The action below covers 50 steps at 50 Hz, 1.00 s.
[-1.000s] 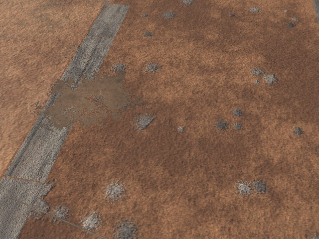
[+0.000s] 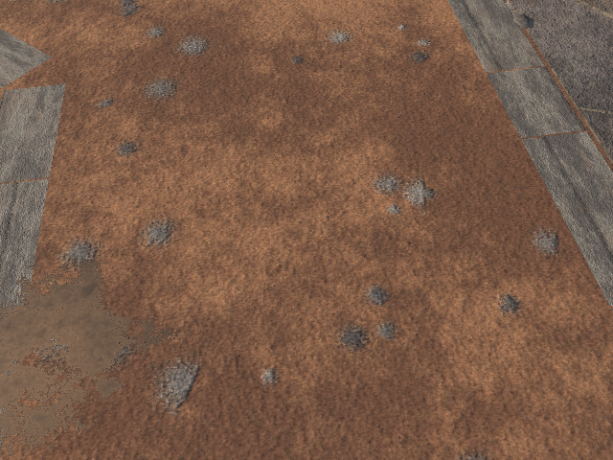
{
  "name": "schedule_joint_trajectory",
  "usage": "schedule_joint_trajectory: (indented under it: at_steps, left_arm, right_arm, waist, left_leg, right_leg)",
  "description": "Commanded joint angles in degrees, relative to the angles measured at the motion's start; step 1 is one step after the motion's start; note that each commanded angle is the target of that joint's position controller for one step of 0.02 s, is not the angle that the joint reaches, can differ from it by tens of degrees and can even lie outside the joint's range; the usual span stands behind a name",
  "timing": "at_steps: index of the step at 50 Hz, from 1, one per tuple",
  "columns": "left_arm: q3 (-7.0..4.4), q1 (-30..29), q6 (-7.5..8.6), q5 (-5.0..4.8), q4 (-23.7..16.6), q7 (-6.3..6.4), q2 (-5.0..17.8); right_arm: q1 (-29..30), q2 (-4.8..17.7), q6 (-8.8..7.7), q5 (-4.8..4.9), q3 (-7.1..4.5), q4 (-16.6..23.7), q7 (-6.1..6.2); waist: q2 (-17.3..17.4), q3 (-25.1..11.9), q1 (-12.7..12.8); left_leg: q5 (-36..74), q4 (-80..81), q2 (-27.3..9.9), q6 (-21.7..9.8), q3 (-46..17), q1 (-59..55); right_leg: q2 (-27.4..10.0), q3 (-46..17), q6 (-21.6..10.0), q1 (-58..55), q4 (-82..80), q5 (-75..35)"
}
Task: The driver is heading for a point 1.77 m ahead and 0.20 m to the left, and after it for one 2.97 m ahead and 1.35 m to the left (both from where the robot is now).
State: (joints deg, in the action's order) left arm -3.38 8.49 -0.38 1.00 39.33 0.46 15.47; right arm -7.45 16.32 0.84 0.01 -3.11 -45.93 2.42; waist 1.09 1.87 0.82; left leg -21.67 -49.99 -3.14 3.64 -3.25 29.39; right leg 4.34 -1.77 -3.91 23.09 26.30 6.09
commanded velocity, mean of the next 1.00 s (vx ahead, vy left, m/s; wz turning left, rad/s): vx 0.20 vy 0.00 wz -0.04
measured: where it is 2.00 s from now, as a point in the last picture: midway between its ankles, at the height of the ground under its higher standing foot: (310, 287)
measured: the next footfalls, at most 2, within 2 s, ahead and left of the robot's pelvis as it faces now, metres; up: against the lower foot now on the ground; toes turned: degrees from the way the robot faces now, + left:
left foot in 0.10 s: +0.06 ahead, +0.16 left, +0.00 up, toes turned -1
left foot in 1.10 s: +0.49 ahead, +0.16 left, +0.00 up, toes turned +0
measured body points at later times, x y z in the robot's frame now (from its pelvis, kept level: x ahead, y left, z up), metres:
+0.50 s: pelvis +0.06 +0.04 -0.01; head +0.06 +0.04 +0.44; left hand +0.17 +0.30 -0.12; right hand +0.14 -0.21 -0.14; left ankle +0.02 +0.16 -0.73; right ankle +0.08 -0.08 -0.73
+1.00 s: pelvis +0.24 +0.03 +0.00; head +0.27 +0.03 +0.45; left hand +0.19 +0.29 -0.13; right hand +0.47 -0.19 -0.09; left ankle +0.42 +0.17 -0.70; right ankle +0.09 -0.07 -0.73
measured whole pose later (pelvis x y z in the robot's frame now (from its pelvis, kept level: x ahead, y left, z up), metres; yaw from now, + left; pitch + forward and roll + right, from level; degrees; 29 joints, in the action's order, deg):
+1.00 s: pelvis +0.24 +0.03 +0.00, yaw -1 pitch +2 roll -1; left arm -2.9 26.3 4.1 -0.9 53.2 0.5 12.8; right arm 0.3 14.5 -4.6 1.3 -2.1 -45.4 -2.2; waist 2.1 1.2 5.3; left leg 0.1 -33.6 -3.7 -0.9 0.3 35.5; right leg 1.6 0.5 -1.2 -5.8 10.1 17.8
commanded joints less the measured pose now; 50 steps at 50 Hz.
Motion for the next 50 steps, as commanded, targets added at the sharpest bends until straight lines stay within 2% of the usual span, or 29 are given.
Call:
schedule_joint_trajectory:
  at_steps: [1, 4, 5, 6, 7, 8, 9, 12, 15, 20, 21, 23, 25, 26, 27, 28, 30, 31, 32, 33, 34, 35, 36, 37, 39, 42, 44, 47, 50]
  left_arm:
    - [-1.73, -0.81, 0.36, 0.19, -3.06, 0.37, 7.59]
    - [-0.65, -1.18, 0.08, -0.3, -2.05, 0.14, 5.56]
    - [-0.12, 1.15, 0.27, -0.24, -1.03, 0.05, 4.18]
    - [0.3, 2.47, 0.61, 0.38, -0.69, -0.05, 2.94]
    - [0.27, 5.13, 1.04, 0.39, -1.0, -0.45, 1.68]
    - [0.09, 1.96, 1.11, 0.86, -0.88, -0.37, 3.29]
    - [-0.4, -0.36, 0.93, 0.56, -1.11, -0.28, 4.36]
    - [-0.58, -0.01, 0.0, 0.32, -0.32, 0.15, 4.1]
    - [-0.57, 0.28, 0.47, 0.03, 0.75, 0.19, 3.27]
    - [-0.77, 0.8, 0.69, -0.3, 2.47, 0.43, 2.68]
    - [-0.67, 2.0, 0.56, -0.35, 3.48, 0.49, 2.09]
    - [-1.06, 2.49, 0.45, -0.99, 4.24, 0.67, 2.74]
    - [-1.1, 0.91, 1.78, -1.81, 3.44, 0.51, 2.54]
    - [-1.04, -0.26, 2.83, -2.34, 2.87, 0.29, 2.18]
    - [-0.99, -1.47, 3.84, -2.51, 2.54, 0.05, 2.13]
    - [-1.04, -1.29, 4.68, -2.5, 2.65, -0.28, 2.09]
    - [-1.45, 4.47, 5.56, -2.6, 5.29, -0.87, 2.15]
    - [-2.3, 10.01, 5.58, -2.43, 7.76, -0.86, 3.58]
    - [-3.74, 15.9, 5.74, -2.18, 9.2, -0.54, 8.04]
    - [-5.14, 21.78, 5.86, -2.05, 10.17, -1.05, 13.33]
    - [-3.53, 20.51, 6.28, -1.34, 9.73, -1.18, 9.06]
    - [-2.62, 17.73, 6.54, -1.08, 8.93, -1.16, 6.46]
    - [-2.29, 15.78, 6.55, -1.0, 8.2, -1.16, 5.54]
    - [-1.79, 14.41, 6.34, -1.28, 8.05, -1.25, 4.7]
    - [-1.01, 14.95, 5.72, -1.18, 8.65, -1.14, 3.2]
    - [-1.25, 16.45, 5.11, -1.52, 9.54, -0.28, 5.16]
    - [-1.43, 16.41, 4.88, -1.35, 9.81, 0.25, 6.55]
    - [-1.61, 18.24, 5.04, -1.69, 11.0, 0.39, 7.44]
    - [-1.82, 18.04, 5.0, -2.35, 12.18, 0.39, 7.44]
  right_arm:
    - [-2.83, 4.49, -0.31, 0.14, -1.09, 1.87, 0.05]
    - [-5.01, 3.21, -1.08, -0.26, -0.91, 0.65, -0.76]
    - [-5.44, 3.7, -1.34, -1.08, -0.85, 0.52, -1.06]
    - [-5.89, 6.76, -1.57, -1.99, -1.2, 1.01, -1.04]
    - [-2.48, 8.89, -1.51, -1.72, -1.64, 0.66, -0.97]
    - [-0.8, 5.09, -1.78, -1.66, -0.92, 1.2, -1.32]
    - [-0.67, 3.85, -2.2, -1.81, -0.54, 1.07, -1.47]
    - [-2.28, 4.38, -3.35, -1.21, -0.39, 0.19, -1.36]
    - [-4.82, 4.26, -3.41, -0.61, -0.34, -0.7, -0.8]
    - [-5.28, 3.47, -3.06, -0.49, -0.09, -1.46, -0.7]
    - [-6.42, 3.05, -2.94, -0.46, -0.02, -2.26, -0.82]
    - [-7.13, 4.83, -2.52, 0.25, -0.64, -2.88, -0.93]
    - [-9.3, 6.67, -2.88, 0.95, -1.18, -3.16, -0.83]
    - [-9.26, 8.09, -3.34, 1.17, -1.64, -3.32, -0.78]
    - [-9.27, 8.48, -3.85, 1.34, -1.88, -3.42, -0.74]
    - [-8.74, 8.27, -4.28, 1.37, -1.9, -3.49, -0.83]
    - [-5.15, 7.3, -4.36, 1.83, -1.72, -2.89, -1.47]
    - [-3.02, 6.11, -4.37, 1.72, -1.44, -2.33, -1.67]
    - [-0.33, 3.17, -4.9, 1.64, -0.54, -0.69, -1.65]
    - [0.03, 2.41, -6.08, 1.51, -0.38, 1.18, -1.45]
    - [0.19, 4.94, -6.83, 1.76, -1.09, 1.27, -1.54]
    - [-1.11, 5.27, -7.24, 2.5, -1.3, 0.69, -2.06]
    - [-1.46, 4.39, -7.4, 2.52, -1.08, 0.04, -2.4]
    - [-0.39, 4.2, -7.38, 2.1, -1.19, 0.1, -2.7]
    - [0.47, 3.0, -6.83, 1.49, -1.19, 0.17, -3.48]
    - [4.52, 0.9, -6.24, 0.77, -0.4, 1.61, -4.03]
    - [8.73, -0.15, -6.28, 0.78, 0.3, 3.14, -4.19]
    - [12.88, 0.9, -6.29, 1.29, 0.48, 4.57, -4.49]
    - [14.37, 2.71, -6.47, 1.53, 0.14, 5.85, -4.95]
  waist:
    - [-9.1, -9.5, -0.1]
    - [-8.03, -7.65, -1.92]
    - [-6.49, -7.21, -1.83]
    - [-1.14, -6.49, -0.49]
    - [8.72, -5.12, 4.1]
    - [9.15, -4.3, 2.2]
    - [8.25, -3.11, 1.33]
    - [5.98, -1.43, 0.61]
    - [1.76, -2.13, -0.73]
    - [-1.12, -3.82, -1.34]
    - [-1.04, -5.05, -1.49]
    - [1.59, -1.81, -1.81]
    - [5.75, 3.1, -2.88]
    - [7.74, 5.75, -2.83]
    - [7.78, 7.44, -3.11]
    - [7.67, 7.45, -2.56]
    - [7.23, 4.7, 1.07]
    - [6.03, 2.44, 3.46]
    - [-3.07, 0.85, 5.54]
    - [-17.56, -2.32, 6.98]
    - [-13.77, -2.16, 5.67]
    - [-9.21, -0.71, 3.64]
    - [-5.69, -1.22, 2.67]
    - [-3.59, 0.33, 2.14]
    - [-5.22, 0.21, 1.59]
    - [-4.45, 1.55, 2.08]
    - [-4.91, 2.67, 2.86]
    - [-6.33, 4.06, 3.8]
    - [-6.53, 5.19, 2.47]
  left_leg:
    - [2.35, 5.63, 0.34, -0.12, 1.26, -8.5]
    - [9.36, 20.29, 1.73, -2.12, 3.5, -16.1]
    - [12.74, 24.45, 0.39, -3.34, 1.92, -19.46]
    - [16.21, 27.18, -6.22, -5.73, -5.08, -20.83]
    - [12.49, 28.02, -9.23, -9.27, -8.23, -15.1]
    - [2.44, 30.49, -7.98, -9.32, -8.32, -8.9]
    - [-1.96, 30.77, -5.75, -7.32, -6.54, -7.43]
    - [0.64, 28.98, -3.03, -4.81, -3.1, -7.84]
    - [5.84, 26.15, -1.93, -4.97, -1.7, -11.41]
    - [10.99, 24.21, -1.03, -5.31, -0.67, -13.89]
    - [5.85, 24.98, -0.65, -5.53, -0.34, -14.42]
    - [-9.77, 27.46, -1.36, -8.18, -2.8, -13.11]
    - [-21.53, 33.74, -8.28, -13.13, -13.18, -15.03]
    - [-22.86, 36.23, -12.92, -15.7, -19.18, -16.1]
    - [-20.28, 37.04, -15.15, -17.16, -22.09, -15.99]
    - [-15.51, 36.36, -15.46, -17.15, -21.59, -16.68]
    - [-6.61, 33.13, -11.46, -14.07, -14.08, -12.93]
    - [-1.06, 28.68, -7.82, -11.66, -9.1, -8.02]
    - [6.83, 14.29, -0.65, -7.39, -0.19, -0.92]
    - [0.57, -4.07, 5.71, -4.07, 4.66, 9.45]
    - [-9.79, -15.0, 4.38, -4.58, -0.89, 16.8]
    - [-7.15, -19.26, 1.7, -6.29, -2.58, 19.14]
    - [-2.32, -19.02, -0.39, -7.48, -2.02, 19.59]
    - [1.68, -16.32, -2.07, -7.81, -1.27, 20.02]
    - [6.59, -11.18, -3.46, -7.14, 0.52, 16.27]
    - [11.75, -1.37, -2.72, -4.56, 3.17, 14.99]
    - [17.44, 7.49, -1.59, -3.57, 4.24, 11.45]
    - [23.49, 15.21, 0.27, -3.49, 5.27, 5.53]
    - [23.37, 18.87, 0.14, -5.79, 3.57, 4.92]
  right_leg:
    - [-14.3, -13.14, -9.34, -4.46, -9.38, 5.33]
    - [-12.62, -12.93, -6.15, -2.65, -6.94, 12.03]
    - [-10.89, -12.12, -3.33, -1.37, -5.75, 14.41]
    - [-7.71, -9.01, -0.27, 0.72, -0.53, 16.35]
    - [-2.63, -2.52, 2.13, -1.4, 1.35, 14.79]
    - [-3.3, -1.94, 3.29, -7.35, 2.14, 10.24]
    - [-3.51, -2.33, 3.11, -9.17, 2.33, 7.67]
    - [-4.83, -4.15, 1.7, -9.93, 1.54, 4.72]
    - [-5.05, -4.45, 1.47, -8.9, 1.32, 1.54]
    - [-5.37, -4.69, 1.98, -10.43, 2.06, -3.99]
    - [-4.62, -3.82, 1.95, -11.11, 2.33, 0.67]
    - [-1.81, -0.79, 1.61, -6.79, 5.52, 17.65]
    - [-1.08, 2.12, 1.52, 2.16, 11.84, 21.34]
    - [-2.18, 3.31, 1.17, 5.64, 14.34, 18.52]
    - [-3.88, 2.3, 0.49, 7.14, 15.06, 17.17]
    - [-4.72, 2.01, -0.22, 6.67, 13.96, 16.89]
    - [-3.89, 3.53, -1.48, -6.01, 4.55, 13.57]
    - [-3.74, 2.08, -1.75, -16.26, 2.5, 9.82]
    - [-10.39, -11.14, -5.28, -23.61, -4.21, 14.89]
    - [-21.64, -33.35, -12.74, -33.07, -12.59, 14.06]
    - [-25.18, -38.49, -14.77, -34.96, -13.6, 10.09]
    - [-24.14, -32.74, -13.17, -34.47, -12.05, 6.82]
    - [-22.22, -27.06, -11.26, -33.66, -12.4, 5.71]
    - [-20.91, -22.48, -9.9, -32.05, -13.59, 1.91]
    - [-17.96, -15.38, -7.88, -29.14, -15.55, -4.87]
    - [-16.34, -9.55, -7.96, -25.86, -17.82, -9.33]
    - [-15.19, -6.36, -7.38, -22.05, -19.13, -8.28]
    - [-15.54, -4.49, -7.02, -18.9, -20.65, -5.3]
    - [-18.21, -4.11, -5.87, -22.91, -19.38, -7.99]
Keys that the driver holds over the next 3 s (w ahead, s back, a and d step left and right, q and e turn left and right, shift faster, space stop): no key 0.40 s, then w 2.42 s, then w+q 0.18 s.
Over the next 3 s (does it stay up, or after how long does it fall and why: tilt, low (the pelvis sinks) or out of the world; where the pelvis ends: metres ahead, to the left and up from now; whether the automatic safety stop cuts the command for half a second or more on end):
stays up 1.37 0.02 0.01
